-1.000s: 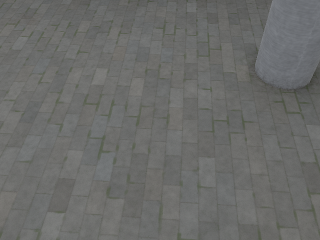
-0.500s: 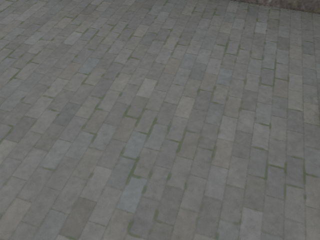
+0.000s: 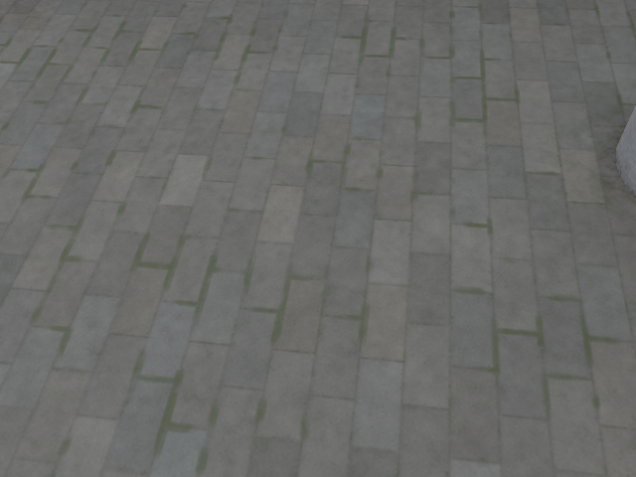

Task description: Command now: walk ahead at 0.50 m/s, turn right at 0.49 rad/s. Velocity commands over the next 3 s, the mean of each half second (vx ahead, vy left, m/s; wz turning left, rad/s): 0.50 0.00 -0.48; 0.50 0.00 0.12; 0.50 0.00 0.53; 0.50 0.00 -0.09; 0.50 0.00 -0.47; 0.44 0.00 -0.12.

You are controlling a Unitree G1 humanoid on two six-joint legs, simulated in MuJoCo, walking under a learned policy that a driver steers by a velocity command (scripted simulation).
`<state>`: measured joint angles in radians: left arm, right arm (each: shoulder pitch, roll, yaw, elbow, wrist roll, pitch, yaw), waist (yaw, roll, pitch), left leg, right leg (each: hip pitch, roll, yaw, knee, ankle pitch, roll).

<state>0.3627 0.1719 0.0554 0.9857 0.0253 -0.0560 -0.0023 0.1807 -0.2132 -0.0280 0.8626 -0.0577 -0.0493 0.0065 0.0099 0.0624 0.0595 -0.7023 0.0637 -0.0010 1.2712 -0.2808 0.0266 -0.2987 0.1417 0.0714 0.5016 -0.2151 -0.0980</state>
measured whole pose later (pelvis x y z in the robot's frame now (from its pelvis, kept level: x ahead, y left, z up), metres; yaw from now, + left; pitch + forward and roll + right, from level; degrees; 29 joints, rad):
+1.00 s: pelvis +0.51 -0.13 +0.01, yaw -9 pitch +0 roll +0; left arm 0.29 0.22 0.03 0.88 0.02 -0.09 0.01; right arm 0.31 -0.26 -0.07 0.89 -0.03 -0.01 0.03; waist -0.01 0.04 0.02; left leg -0.56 0.06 -0.02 1.08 -0.24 0.05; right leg -0.12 0.02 -0.15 0.31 -0.20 -0.06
